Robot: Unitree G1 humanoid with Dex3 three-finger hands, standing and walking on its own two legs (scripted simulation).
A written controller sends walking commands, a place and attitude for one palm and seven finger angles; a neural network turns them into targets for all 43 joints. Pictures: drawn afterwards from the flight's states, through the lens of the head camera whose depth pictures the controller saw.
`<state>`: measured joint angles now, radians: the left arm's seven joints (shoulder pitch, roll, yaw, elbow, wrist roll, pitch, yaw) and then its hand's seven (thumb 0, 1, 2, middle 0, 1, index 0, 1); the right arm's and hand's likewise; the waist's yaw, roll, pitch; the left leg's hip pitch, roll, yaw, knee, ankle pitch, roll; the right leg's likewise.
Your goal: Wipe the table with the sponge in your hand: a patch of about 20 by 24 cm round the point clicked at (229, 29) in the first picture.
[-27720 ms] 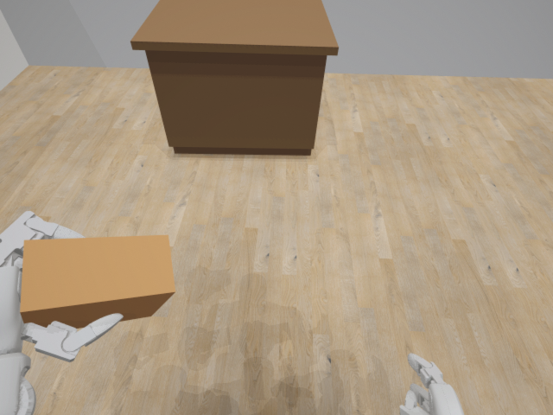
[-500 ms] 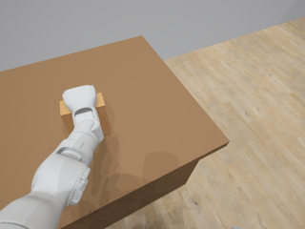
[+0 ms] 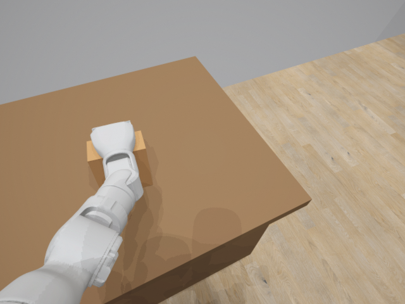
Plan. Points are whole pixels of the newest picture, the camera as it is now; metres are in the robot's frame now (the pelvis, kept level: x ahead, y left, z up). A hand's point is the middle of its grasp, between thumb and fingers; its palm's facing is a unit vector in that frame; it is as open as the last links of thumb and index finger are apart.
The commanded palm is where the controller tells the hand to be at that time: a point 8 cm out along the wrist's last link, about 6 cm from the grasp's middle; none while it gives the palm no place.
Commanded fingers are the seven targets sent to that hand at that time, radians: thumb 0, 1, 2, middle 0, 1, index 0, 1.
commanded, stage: wipe back along the third lane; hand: left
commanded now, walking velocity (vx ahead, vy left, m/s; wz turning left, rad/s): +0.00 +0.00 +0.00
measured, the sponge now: (123, 170) +0.42 +0.21 -0.04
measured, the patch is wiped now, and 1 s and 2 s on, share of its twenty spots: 1.00 1.00 1.00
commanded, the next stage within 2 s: slide back across to the middle lane in 1.64 s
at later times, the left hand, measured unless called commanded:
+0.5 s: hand (126, 174) +0.38 +0.18 +0.02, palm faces -0.04 -0.02 -1.00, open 10.7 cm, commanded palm +0.33 +0.15 +0.05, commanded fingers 0.00 0.10 1.30 -1.20 -1.60 -1.20 -1.60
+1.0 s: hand (136, 194) +0.33 +0.15 +0.02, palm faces -0.04 -0.03 -1.00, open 10.7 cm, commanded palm +0.28 +0.13 +0.05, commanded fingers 0.00 0.10 1.30 -1.20 -1.60 -1.20 -1.60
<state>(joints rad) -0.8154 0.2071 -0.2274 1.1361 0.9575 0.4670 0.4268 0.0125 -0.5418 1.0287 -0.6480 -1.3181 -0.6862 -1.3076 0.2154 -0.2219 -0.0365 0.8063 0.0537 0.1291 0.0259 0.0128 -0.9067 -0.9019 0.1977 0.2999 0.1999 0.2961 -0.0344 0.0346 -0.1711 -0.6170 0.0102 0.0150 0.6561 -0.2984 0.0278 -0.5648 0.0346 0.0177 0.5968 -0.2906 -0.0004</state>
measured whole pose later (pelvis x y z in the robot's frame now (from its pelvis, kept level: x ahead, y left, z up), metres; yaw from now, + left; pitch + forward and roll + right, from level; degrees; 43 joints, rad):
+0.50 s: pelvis +0.01 -0.01 +0.01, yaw +2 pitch +9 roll -1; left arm -0.58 0.10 -0.36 0.88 0.98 0.55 0.39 0.01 -0.53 1.03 -0.64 -1.32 -0.68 -1.31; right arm 0.06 -0.21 -0.02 0.73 0.06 0.23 0.03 0.01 -0.91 -0.90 0.20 0.30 0.20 0.30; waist 0.05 0.03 -0.16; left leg -0.46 -0.01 -0.01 0.60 -0.29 0.02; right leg -0.41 0.02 -0.01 0.56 -0.31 -0.01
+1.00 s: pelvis +0.00 -0.02 +0.01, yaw +2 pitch +5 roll +0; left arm -0.41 0.09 -0.42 0.71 0.98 0.56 0.37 0.00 -0.53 1.03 -0.63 -1.33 -0.67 -1.32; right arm 0.07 -0.23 -0.02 0.73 0.07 0.23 0.03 0.02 -0.91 -0.90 0.20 0.30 0.20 0.30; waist 0.06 0.05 -0.14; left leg -0.39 0.00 -0.01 0.57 -0.27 0.00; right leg -0.36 0.03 -0.01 0.58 -0.31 -0.03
